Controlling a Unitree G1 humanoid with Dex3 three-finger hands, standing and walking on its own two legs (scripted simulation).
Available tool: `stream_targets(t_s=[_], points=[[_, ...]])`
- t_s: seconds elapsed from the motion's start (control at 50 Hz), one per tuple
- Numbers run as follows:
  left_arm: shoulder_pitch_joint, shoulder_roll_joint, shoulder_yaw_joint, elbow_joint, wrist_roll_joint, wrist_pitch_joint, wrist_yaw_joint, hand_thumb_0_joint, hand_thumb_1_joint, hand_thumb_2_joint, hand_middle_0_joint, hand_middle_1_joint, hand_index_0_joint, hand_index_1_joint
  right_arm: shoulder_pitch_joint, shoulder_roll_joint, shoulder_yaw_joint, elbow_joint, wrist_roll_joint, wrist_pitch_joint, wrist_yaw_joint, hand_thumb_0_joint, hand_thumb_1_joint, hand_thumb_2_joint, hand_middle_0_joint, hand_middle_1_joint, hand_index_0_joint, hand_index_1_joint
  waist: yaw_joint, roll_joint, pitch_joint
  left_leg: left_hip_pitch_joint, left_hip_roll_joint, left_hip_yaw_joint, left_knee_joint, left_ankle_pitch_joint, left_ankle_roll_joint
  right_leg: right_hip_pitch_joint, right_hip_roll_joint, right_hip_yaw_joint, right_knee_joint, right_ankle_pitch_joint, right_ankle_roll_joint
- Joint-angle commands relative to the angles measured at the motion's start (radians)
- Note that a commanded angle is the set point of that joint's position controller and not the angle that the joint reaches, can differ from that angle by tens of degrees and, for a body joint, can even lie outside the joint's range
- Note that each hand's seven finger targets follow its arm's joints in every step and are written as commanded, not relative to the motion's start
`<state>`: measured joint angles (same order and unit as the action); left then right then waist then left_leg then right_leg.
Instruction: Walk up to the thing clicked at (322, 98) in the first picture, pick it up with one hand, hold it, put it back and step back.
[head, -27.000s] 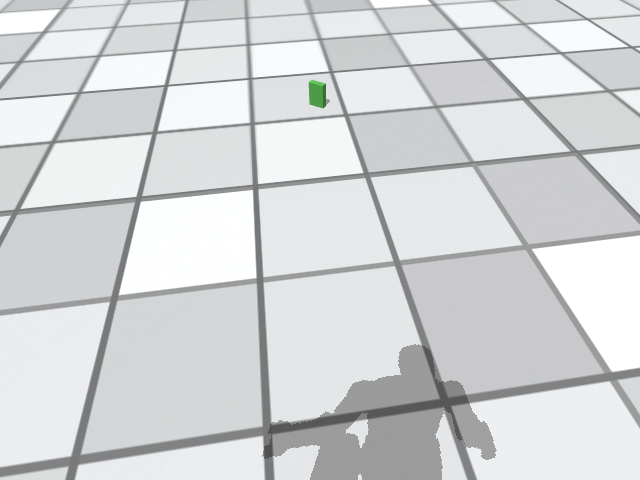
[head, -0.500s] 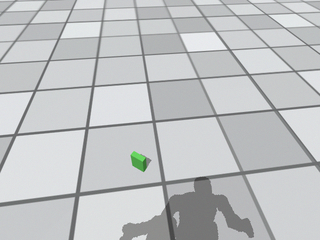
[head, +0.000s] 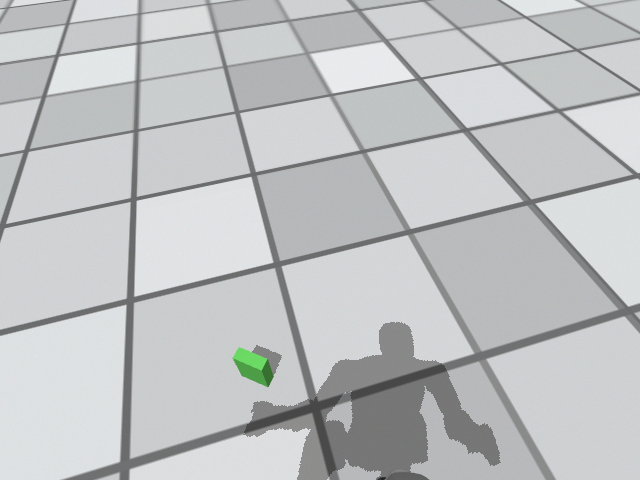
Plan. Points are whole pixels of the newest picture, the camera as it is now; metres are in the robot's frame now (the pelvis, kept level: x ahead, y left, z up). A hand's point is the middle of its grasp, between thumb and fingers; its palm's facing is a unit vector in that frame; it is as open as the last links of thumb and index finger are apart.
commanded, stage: walk up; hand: left
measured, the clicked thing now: (254, 367) +0.54 +0.23 -0.69
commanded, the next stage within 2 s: none
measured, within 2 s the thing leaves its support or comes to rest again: neither
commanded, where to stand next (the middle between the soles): +0.15 -0.02 m, yaw +1 degrees
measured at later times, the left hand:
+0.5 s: hand (166, 459) +0.20 +0.25 -0.17, palm faces +0.01 -0.95 -0.32, open 7.4 cm
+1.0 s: hand out of the picture +0.11 +0.23 -0.14, palm faces +0.01 -0.90 -0.43, open 7.4 cm
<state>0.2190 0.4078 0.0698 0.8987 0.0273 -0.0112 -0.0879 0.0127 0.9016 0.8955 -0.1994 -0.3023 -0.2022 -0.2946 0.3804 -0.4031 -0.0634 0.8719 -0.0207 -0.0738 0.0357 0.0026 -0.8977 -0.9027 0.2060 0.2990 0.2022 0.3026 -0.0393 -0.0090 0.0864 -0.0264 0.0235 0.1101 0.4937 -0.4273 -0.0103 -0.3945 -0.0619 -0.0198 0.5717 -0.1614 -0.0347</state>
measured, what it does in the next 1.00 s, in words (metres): steps on the spot: left foot, then right foot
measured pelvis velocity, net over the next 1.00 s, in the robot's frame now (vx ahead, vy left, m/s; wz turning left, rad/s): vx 0.07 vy -0.04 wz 0.03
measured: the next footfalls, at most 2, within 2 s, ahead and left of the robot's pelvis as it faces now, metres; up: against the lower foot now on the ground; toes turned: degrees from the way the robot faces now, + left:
left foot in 0.38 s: +0.24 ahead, +0.10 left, +0.00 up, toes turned +3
right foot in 0.70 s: +0.10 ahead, -0.17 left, +0.00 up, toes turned -4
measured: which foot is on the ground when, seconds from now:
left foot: down 0.00-0.04, up 0.06-0.36, down 0.38-0.76, up 0.78-0.96, down 0.98-1.00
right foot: down 0.00-0.42, up 0.44-0.68, down 0.70-1.00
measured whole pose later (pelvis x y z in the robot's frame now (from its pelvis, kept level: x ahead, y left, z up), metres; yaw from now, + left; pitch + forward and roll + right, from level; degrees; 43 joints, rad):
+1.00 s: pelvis +0.07 -0.04 +0.00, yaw +2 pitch -2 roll +2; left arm 0.23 0.38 0.03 0.94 0.02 -0.02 0.01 0.01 0.90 0.89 -0.20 -0.30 -0.21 -0.30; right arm 0.16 -0.39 -0.04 0.96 -0.01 0.01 0.01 0.00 -0.90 -0.90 0.20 0.30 0.20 0.30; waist 0.02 0.02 0.12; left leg -0.28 -0.03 -0.03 0.58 -0.26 0.01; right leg -0.23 -0.06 -0.01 0.67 -0.41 0.01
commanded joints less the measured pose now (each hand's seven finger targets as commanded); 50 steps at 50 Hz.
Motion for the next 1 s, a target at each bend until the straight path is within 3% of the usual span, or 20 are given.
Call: stream_targets(t_s=[0.0,0.02,0.04,0.12,0.22,0.3,0.34,0.38,0.42,0.5,0.62,0.68,0.7,0.72,0.74,0.76,0.8,0.86,0.94,0.98], points=[[0.235,0.282,0.101,-0.057,0.006,-0.052,0.037,0.000,0.900,0.900,-0.200,-0.300,-0.200,-0.300,0.069,-0.156,-0.025,-0.128,0.025,-0.023,-0.032,0.000,-0.900,-0.900,0.200,0.300,0.200,0.300,0.132,-0.244,-0.254,-0.355,0.049,-0.023,0.535,0.329,0.070,0.560,-0.164,0.283,-0.131,-0.026,-0.135],[0.226,0.312,0.102,-0.071,-0.012,-0.049,0.043,0.000,0.900,0.900,-0.200,-0.300,-0.200,-0.300,0.075,-0.150,-0.018,-0.123,0.029,-0.017,-0.038,0.000,-0.900,-0.900,0.200,0.300,0.200,0.300,0.131,-0.296,-0.205,-0.564,-0.074,-0.039,0.639,-0.091,0.046,0.609,-0.318,0.565,-0.230,0.017,-0.234],[0.202,0.318,0.105,-0.082,-0.025,-0.043,0.048,0.000,0.900,0.900,-0.200,-0.300,-0.200,-0.300,0.037,-0.224,-0.035,-0.110,0.022,-0.012,-0.051,0.000,-0.900,-0.900,0.200,0.300,0.200,0.300,0.141,-0.238,-0.161,-0.560,-0.017,-0.122,0.716,-0.137,0.048,0.522,-0.357,0.602,-0.231,0.055,-0.295],[0.080,0.211,0.063,-0.132,-0.038,-0.042,0.067,0.000,0.900,0.900,-0.200,-0.300,-0.200,-0.300,0.055,-0.179,-0.028,-0.076,0.032,-0.009,-0.041,0.000,-0.900,-0.900,0.200,0.300,0.200,0.300,0.053,-0.146,-0.051,-0.459,0.019,-0.176,0.659,-0.010,0.036,0.252,-0.186,0.191,-0.198,0.375,-0.209],[0.010,0.176,0.031,-0.168,-0.014,-0.044,0.087,0.000,0.900,0.900,-0.200,-0.300,-0.200,-0.300,0.015,-0.135,-0.017,-0.063,0.029,0.007,-0.047,0.000,-0.900,-0.900,0.200,0.300,0.200,0.300,0.041,-0.145,-0.018,-0.369,0.004,-0.105,0.390,0.127,-0.017,0.125,-0.142,0.041,-0.168,0.650,-0.210],[-0.018,0.197,0.028,-0.175,-0.028,-0.012,0.089,0.000,0.900,0.900,-0.200,-0.300,-0.200,-0.300,-0.003,-0.135,-0.019,-0.047,0.018,0.002,-0.061,0.000,-0.900,-0.900,0.200,0.300,0.200,0.300,0.039,-0.118,-0.117,-0.255,-0.018,-0.056,0.142,0.280,0.001,0.184,-0.151,0.058,0.014,0.520,-0.164],[-0.039,0.179,0.014,-0.172,-0.045,0.008,0.091,0.000,0.900,0.900,-0.200,-0.300,-0.200,-0.300,0.010,-0.166,-0.035,-0.038,0.007,0.001,-0.066,0.000,-0.900,-0.900,0.200,0.300,0.200,0.300,0.005,-0.049,-0.137,-0.127,-0.031,-0.079,0.022,0.480,0.026,0.078,-0.105,0.047,0.133,0.271,-0.100],[0.038,0.127,0.003,-0.159,-0.065,0.029,0.094,0.000,0.900,0.900,-0.200,-0.300,-0.200,-0.300,-0.057,-0.293,-0.060,-0.086,-0.006,0.008,-0.072,0.000,-0.900,-0.900,0.200,0.300,0.200,0.300,0.041,0.183,-0.177,-0.098,0.301,-0.502,-0.082,0.781,0.178,-0.026,0.085,0.007,0.348,-0.222,0.002],[0.095,0.171,0.011,-0.115,-0.057,0.063,0.113,0.000,0.900,0.900,-0.200,-0.300,-0.200,-0.300,-0.125,-0.298,-0.058,-0.103,0.012,0.015,-0.078,0.000,-0.900,-0.900,0.200,0.300,0.200,0.300,0.048,0.178,-0.188,-0.154,0.401,-0.621,-0.084,0.684,0.332,0.012,0.079,0.129,0.581,-0.498,0.006],[0.061,0.188,0.027,-0.072,-0.047,0.062,0.101,0.000,0.900,0.900,-0.200,-0.300,-0.200,-0.300,-0.193,-0.255,-0.047,-0.108,0.010,0.035,-0.079,0.000,-0.900,-0.900,0.200,0.300,0.200,0.300,0.054,0.170,-0.146,-0.273,0.237,-0.351,-0.074,0.473,0.219,0.018,0.099,0.154,0.602,-0.405,-0.004],[0.084,0.174,0.028,-0.027,-0.036,0.023,0.100,0.000,0.900,0.900,-0.200,-0.300,-0.200,-0.300,-0.210,-0.242,-0.048,-0.109,-0.018,0.068,-0.048,0.000,-0.900,-0.900,0.200,0.300,0.200,0.300,0.027,0.200,-0.193,-0.172,0.211,-0.322,-0.029,0.169,0.221,0.054,0.067,0.014,0.208,-0.416,0.038],[0.174,0.155,0.032,0.037,-0.018,-0.003,0.109,0.000,0.900,0.900,-0.200,-0.300,-0.200,-0.300,-0.252,-0.224,-0.038,-0.105,-0.006,0.094,-0.036,0.000,-0.900,-0.900,0.200,0.300,0.200,0.300,0.085,0.156,-0.159,-0.297,0.162,-0.267,0.099,0.181,0.170,0.229,0.082,-0.013,-0.134,-0.192,0.018],[0.131,0.185,0.035,0.024,-0.001,-0.017,0.113,0.000,0.900,0.900,-0.200,-0.300,-0.200,-0.300,-0.244,-0.164,-0.018,-0.102,0.009,0.099,-0.033,0.000,-0.900,-0.900,0.200,0.300,0.200,0.300,0.069,0.049,-0.107,-0.401,0.112,-0.225,0.203,0.200,0.115,0.230,0.003,0.148,-0.197,-0.221,0.002],[0.087,0.260,0.047,-0.009,0.015,-0.027,0.119,0.000,0.900,0.900,-0.200,-0.300,-0.200,-0.300,-0.267,-0.108,-0.001,-0.118,0.018,0.096,-0.029,0.000,-0.900,-0.900,0.200,0.300,0.200,0.300,0.072,-0.159,-0.035,-0.550,-0.010,-0.169,0.301,0.033,0.044,0.159,-0.215,0.496,-0.291,-0.261,-0.060],[-0.017,0.379,0.061,-0.038,0.021,-0.023,0.122,0.000,0.900,0.900,-0.200,-0.300,-0.200,-0.300,-0.328,-0.185,-0.031,-0.113,0.018,0.098,-0.046,0.000,-0.900,-0.900,0.200,0.300,0.200,0.300,0.075,-0.204,0.019,-0.454,-0.031,-0.239,0.408,-0.129,0.025,-0.065,-0.346,0.601,-0.303,-0.218,-0.201],[-0.076,0.350,0.056,-0.057,0.013,-0.024,0.119,0.000,0.900,0.900,-0.200,-0.300,-0.200,-0.300,-0.304,-0.216,-0.047,-0.086,0.011,0.095,-0.048,0.000,-0.900,-0.900,0.200,0.300,0.200,0.300,0.050,-0.173,0.061,-0.353,-0.008,-0.261,0.457,-0.097,0.018,-0.148,-0.344,0.549,-0.266,-0.135,-0.219],[-0.087,0.225,0.031,-0.050,0.003,-0.037,0.118,0.000,0.900,0.900,-0.200,-0.300,-0.200,-0.300,-0.279,-0.176,-0.033,-0.048,0.027,0.079,-0.035,0.000,-0.900,-0.900,0.200,0.300,0.200,0.300,0.029,-0.098,0.050,-0.411,-0.038,-0.227,0.364,-0.018,0.034,0.074,-0.184,0.247,-0.150,0.220,-0.129],[0.007,0.221,0.031,-0.022,-0.001,-0.048,0.114,0.000,0.900,0.900,-0.200,-0.300,-0.200,-0.300,-0.282,-0.138,-0.009,-0.038,0.027,0.070,-0.034,0.000,-0.900,-0.900,0.200,0.300,0.200,0.300,0.074,-0.202,-0.029,-0.388,-0.046,-0.163,0.276,0.034,0.039,0.239,-0.145,0.200,-0.104,0.458,-0.080],[-0.045,0.219,0.028,-0.038,-0.015,-0.026,0.110,0.000,0.900,0.900,-0.200,-0.300,-0.200,-0.300,-0.205,-0.133,-0.014,0.022,0.015,0.046,-0.037,0.000,-0.900,-0.900,0.200,0.300,0.200,0.300,0.036,-0.186,-0.114,-0.182,-0.039,-0.104,-0.068,0.257,0.040,0.254,-0.123,0.120,0.024,0.359,-0.059],[-0.027,0.159,0.007,-0.059,-0.031,-0.026,0.108,0.000,0.900,0.900,-0.200,-0.300,-0.200,-0.300,-0.164,-0.209,-0.037,0.040,-0.003,0.033,-0.046,0.000,-0.900,-0.900,0.200,0.300,0.200,0.300,0.026,-0.028,-0.228,0.059,0.108,-0.329,-0.071,0.530,0.125,0.097,-0.027,0.053,0.182,0.197,0.007]])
